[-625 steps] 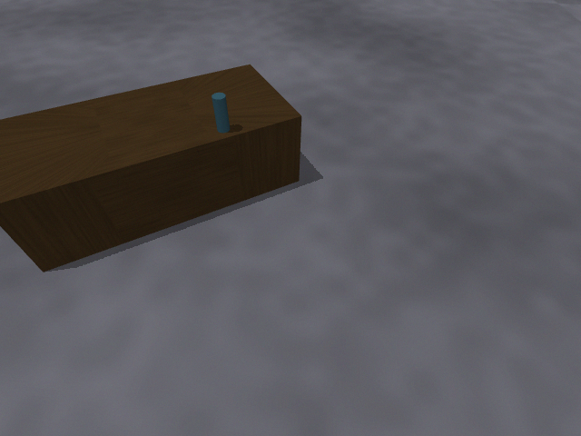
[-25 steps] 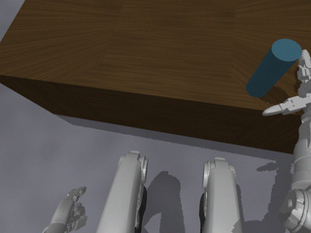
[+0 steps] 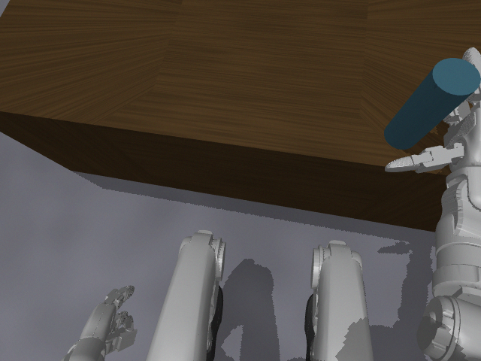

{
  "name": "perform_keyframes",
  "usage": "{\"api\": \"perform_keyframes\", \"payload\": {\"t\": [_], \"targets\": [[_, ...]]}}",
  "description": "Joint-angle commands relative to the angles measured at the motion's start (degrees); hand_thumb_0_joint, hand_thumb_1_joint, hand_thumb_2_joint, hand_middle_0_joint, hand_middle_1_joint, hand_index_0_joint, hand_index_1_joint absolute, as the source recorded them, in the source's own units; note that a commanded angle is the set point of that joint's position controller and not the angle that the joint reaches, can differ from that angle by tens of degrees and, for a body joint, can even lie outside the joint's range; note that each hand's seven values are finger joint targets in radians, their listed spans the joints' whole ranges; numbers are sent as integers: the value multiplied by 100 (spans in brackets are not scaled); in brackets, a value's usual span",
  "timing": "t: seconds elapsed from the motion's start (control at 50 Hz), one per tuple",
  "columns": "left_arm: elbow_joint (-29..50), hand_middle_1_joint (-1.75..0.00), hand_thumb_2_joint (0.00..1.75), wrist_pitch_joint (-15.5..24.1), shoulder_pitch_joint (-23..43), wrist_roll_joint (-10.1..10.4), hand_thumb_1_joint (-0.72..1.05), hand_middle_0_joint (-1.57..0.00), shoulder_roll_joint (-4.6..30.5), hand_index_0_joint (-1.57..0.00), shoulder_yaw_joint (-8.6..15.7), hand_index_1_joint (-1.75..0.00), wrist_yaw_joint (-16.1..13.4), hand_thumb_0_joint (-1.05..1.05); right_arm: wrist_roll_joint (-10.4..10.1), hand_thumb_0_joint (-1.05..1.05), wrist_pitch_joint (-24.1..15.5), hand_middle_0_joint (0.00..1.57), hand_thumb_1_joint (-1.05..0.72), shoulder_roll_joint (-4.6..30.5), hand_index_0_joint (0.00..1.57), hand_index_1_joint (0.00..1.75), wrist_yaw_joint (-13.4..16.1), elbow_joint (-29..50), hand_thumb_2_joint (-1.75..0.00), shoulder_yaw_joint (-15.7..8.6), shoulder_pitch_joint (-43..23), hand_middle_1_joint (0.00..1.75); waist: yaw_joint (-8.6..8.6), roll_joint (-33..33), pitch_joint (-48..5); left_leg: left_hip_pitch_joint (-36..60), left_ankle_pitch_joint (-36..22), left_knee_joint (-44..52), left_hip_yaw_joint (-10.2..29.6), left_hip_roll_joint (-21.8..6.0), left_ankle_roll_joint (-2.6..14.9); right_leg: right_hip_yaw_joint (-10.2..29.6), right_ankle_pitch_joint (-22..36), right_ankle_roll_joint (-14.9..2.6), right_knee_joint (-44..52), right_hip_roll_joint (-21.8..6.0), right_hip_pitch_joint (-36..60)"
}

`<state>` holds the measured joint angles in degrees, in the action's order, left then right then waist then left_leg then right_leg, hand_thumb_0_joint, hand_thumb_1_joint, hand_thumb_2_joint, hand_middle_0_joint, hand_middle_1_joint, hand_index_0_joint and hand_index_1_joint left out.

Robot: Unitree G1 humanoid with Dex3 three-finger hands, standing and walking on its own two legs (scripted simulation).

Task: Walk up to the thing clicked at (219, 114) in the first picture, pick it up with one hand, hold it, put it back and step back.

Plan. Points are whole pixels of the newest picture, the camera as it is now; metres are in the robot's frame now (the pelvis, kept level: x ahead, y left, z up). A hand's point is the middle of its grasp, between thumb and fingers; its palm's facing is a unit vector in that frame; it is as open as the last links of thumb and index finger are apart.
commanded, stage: close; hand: right
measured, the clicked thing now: (423, 110) +0.49 -0.23 +0.02
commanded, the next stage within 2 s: settle in 0.70 s
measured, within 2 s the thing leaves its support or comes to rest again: leaves its support in 1.16 s
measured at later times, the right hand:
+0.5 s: hand (419, 121) +0.48 -0.22 +0.02, palm faces +0.14 +0.99 -0.02, open 11.4 cm
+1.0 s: hand (417, 117) +0.48 -0.22 +0.02, palm faces +0.14 +0.99 -0.04, open 7.5 cm
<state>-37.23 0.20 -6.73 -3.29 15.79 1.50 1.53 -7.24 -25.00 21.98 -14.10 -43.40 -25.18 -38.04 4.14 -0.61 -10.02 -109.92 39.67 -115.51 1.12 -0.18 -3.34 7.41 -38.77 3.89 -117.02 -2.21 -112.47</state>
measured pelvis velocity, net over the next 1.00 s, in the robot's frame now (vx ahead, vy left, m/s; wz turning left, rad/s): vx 0.00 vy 0.00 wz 0.00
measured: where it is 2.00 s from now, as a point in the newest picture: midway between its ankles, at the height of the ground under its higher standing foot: (260, 345)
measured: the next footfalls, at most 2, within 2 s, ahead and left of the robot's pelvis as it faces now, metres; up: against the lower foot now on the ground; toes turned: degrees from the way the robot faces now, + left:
none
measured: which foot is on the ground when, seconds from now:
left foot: down 0.00-1.00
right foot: down 0.00-1.00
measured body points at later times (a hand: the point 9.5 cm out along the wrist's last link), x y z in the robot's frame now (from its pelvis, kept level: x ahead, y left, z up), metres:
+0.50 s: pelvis -0.01 +0.00 +0.00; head +0.19 -0.03 +0.41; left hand +0.11 +0.28 -0.12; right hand +0.46 -0.27 +0.03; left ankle +0.08 +0.14 -0.41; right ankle +0.08 -0.15 -0.41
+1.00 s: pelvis +0.00 +0.00 +0.00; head +0.19 -0.03 +0.41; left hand +0.12 +0.27 -0.12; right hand +0.47 -0.27 +0.03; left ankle +0.08 +0.14 -0.41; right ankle +0.08 -0.15 -0.41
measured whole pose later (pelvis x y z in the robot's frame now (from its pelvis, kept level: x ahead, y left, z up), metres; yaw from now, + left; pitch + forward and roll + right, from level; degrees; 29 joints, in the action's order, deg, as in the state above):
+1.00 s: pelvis +0.00 +0.00 +0.00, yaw +0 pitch +34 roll +3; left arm -36.8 -0.8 -8.5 -3.0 15.6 1.6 1.6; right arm -5.6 -23.5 21.5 -9.0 -44.0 -23.0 -40.5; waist 5.0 -0.7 -9.7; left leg -109.6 39.0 -114.5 1.0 -0.2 -3.2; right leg 7.4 -38.1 4.0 -115.9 -2.2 -112.1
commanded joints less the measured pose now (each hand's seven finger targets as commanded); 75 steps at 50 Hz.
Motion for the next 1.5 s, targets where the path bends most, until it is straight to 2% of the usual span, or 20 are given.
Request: {"api": "perform_keyframes", "payload": {"t": [0.0, 0.32, 0.38, 0.46, 0.48, 0.64, 0.68, 0.76, 0.78, 0.86, 0.92, 0.96, 1.04, 1.08, 1.16, 1.2, 1.3, 1.4, 1.46, 1.48], "targets": [[359, -30, 91, 93, -781, 31, 90, -20, 1107, -20, 404, -30, -106, 0, -138, 0, -292, 42, 38, 1463, 39, 17, -26, 1063, -3, -339, -1859, 17, 73, -307, -3539, 2091, -1087, 1558, -401, 111, 475, -568, 777, -525, 1349, 39, 2281], [332, -30, 90, 67, -945, -7, 90, -19, 1143, -20, 442, -30, -87, 0, -31, 0, -305, 80, 25, 1163, 78, 50, 193, 970, -26, -52, -2169, 50, 182, -580, -3577, 1866, -1062, 1472, -480, 105, 528, -527, 759, -487, 1449, 49, 2481], [374, -30, 90, 49, -902, 5, 90, -19, 1148, -19, 429, -30, -98, 0, -19, 0, -336, 90, 13, 1384, 88, 60, 286, 1278, -37, -135, -2340, 60, 76, -670, -3770, 1961, -946, 1523, -447, 102, 540, -567, 661, -483, 1503, 64, 2522], [279, -30, 90, 48, -965, -18, 90, -19, 1090, -19, 435, -30, -111, 0, 10, 0, -309, 100, -1, 972, 99, 73, 355, 787, -50, 58, -2053, 73, 221, -451, -3475, 1948, -1004, 1540, -472, 104, 518, -548, 681, -499, 1474, 56, 2328], [302, -30, 90, 53, -959, -14, 90, -19, 1094, -19, 437, -30, -113, 0, 6, 0, -313, 103, -5, 1079, 101, 76, 389, 859, -53, -52, -2040, 76, 173, -401, -3438, 1952, -1030, 1559, -465, 113, 515, -541, 702, -503, 1482, 52, 2301], [261, -30, 89, 38, -983, -21, 90, -19, 1125, -20, 440, -30, -90, 0, 75, 0, -369, 121, -33, 1143, 119, 97, 332, 727, -76, 13, -2189, 97, 226, -594, -3353, 1738, -1031, 1451, -489, 105, 552, -495, 750, -493, 1520, 52, 2347], [274, -30, 88, 41, -990, -3, 91, -20, 1139, -20, 444, -30, -75, 0, 56, 0, -340, 126, -36, 934, 124, 106, 318, 520, -86, 49, -1963, 106, 222, -513, -3257, 1668, -994, 1426, -534, 103, 551, -465, 725, -480, 1548, 50, 2389], [331, -30, 88, 43, -1021, 12, 91, -19, 1109, -20, 416, -29, -59, 0, -20, 0, -310, 131, -46, 807, 129, 117, 321, 620, -99, 116, -1978, 117, 276, -448, -3540, 1842, -1236, 1422, -521, 112, 542, -486, 958, -483, 1443, 51, 2507], [328, -29, 88, 44, -1008, 15, 91, -19, 1111, -20, 416, -29, -64, 0, -55, 0, -303, 132, -48, 854, 131, 120, 324, 684, -103, 66, -1839, 120, 183, -392, -3572, 1963, -1282, 1463, -496, 107, 534, -516, 997, -492, 1420, 55, 2454], [388, -30, 89, 36, -988, 19, 91, -21, 1066, -21, 402, -30, -70, 0, 26, 0, -290, 133, -52, 965, 134, 135, 375, 1117, -125, 154, -2182, 135, 182, -492, -3749, 2083, -1249, 1555, -443, 111, 520, -558, 946, -493, 1441, 51, 2517], [367, -30, 89, 9, -1007, 31, 91, -20, 1079, -21, 429, -30, -78, 0, 75, 0, -244, 134, -50, 991, 135, 138, 439, 1182, -127, 174, -2113, 137, 190, -503, -3756, 2214, -1305, 1592, -454, 99, 513, -539, 1006, -491, 1524, 51, 2602], [407, -30, 89, -2, -1004, 36, 91, -20, 1069, -20, 429, -30, -94, 0, 61, 0, -224, 136, -48, 1166, 138, 141, 499, 1465, -129, 21, -2158, 141, 86, -565, -4017, 2406, -1421, 1642, -425, 100, 511, -573, 1148, -479, 1555, 44, 2804], [400, -30, 89, -8, -981, 69, 91, -20, 1158, -20, 519, -30, -163, 0, -32, 0, -134, 135, -40, 1166, 138, 141, 619, 1798, -128, 17, -2397, 141, 142, -557, -4019, 2555, -1219, 1909, -414, 95, 498, -562, 877, -495, 1756, 54, 2920], [486, -29, 89, -6, -945, 86, 91, -19, 1076, -19, 472, -29, -197, 0, -58, 0, -167, 136, -38, 1501, 139, 141, 723, 2474, -128, -97, -2701, 141, 27, -697, -4319, 2836, -1331, 2032, -333, 87, 506, -606, 994, -502, 1867, 52, 3126], [328, -29, 89, 34, -964, 85, 91, -19, 1053, -19, 519, -29, -262, 0, -80, 0, -85, 136, -35, 1095, 139, 142, 796, 2065, -128, 121, -2323, 142, 165, -628, -3885, 2596, -1324, 2173, -371, 113, 504, -546, 989, -517, 2012, 45, 3261], [384, -29, 89, 59, -943, 75, 91, -19, 1058, -19, 505, -29, -292, 0, -53, 0, -186, 136, -35, 1452, 139, 141, 872, 2616, -126, -9, -2603, 141, 71, -813, -4085, 2697, -1391, 2198, -339, 95, 520, -544, 1070, -499, 2118, 29, 3486], [218, -29, 89, 101, -941, 79, 91, -19, 1026, -19, 487, -29, -327, 0, -81, 0, -163, 137, -38, 1022, 141, 144, 854, 1747, -131, 219, -2368, 144, 212, -701, -3467, 2574, -1258, 2409, -374, 107, 539, -482, 911, -498, 2384, 35, 3518], [298, -29, 89, 115, -1035, 80, 90, -19, 1140, -19, 506, -29, -308, 0, -32, 0, -177, 139, -39, 1260, 142, 146, 728, 1544, -133, 45, -2311, 146, 164, -746, -3746, 2900, -1565, 2525, -368, 80, 543, -463, 1306, -485, 2546, 43, 3913], [298, -29, 88, 119, -1045, 83, 91, -19, 1090, -19, 499, -29, -287, 0, -46, 0, -182, 139, -38, 1156, 143, 147, 662, 1429, -134, 43, -2234, 147, 162, -715, -3735, 3063, -1752, 2574, -364, 75, 539, -468, 1526, -482, 2601, 45, 3973], [340, -29, 88, 106, -1041, 97, 91, -19, 1105, -19, 507, -29, -276, 0, -66, 0, -212, 139, -37, 1316, 143, 147, 675, 1634, -133, -95, -2293, 147, 77, -702, -3870, 3150, -1742, 2614, -365, 85, 549, -460, 1538, -478, 2685, 45, 4062]]}}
